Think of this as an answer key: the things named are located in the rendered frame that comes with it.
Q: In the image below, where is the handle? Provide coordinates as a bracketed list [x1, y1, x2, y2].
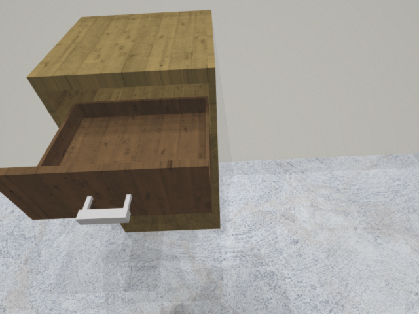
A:
[75, 194, 132, 225]

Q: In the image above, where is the drawer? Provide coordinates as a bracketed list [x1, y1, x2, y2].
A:
[0, 96, 212, 220]

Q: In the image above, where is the cabinet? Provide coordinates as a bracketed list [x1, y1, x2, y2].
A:
[26, 10, 221, 232]

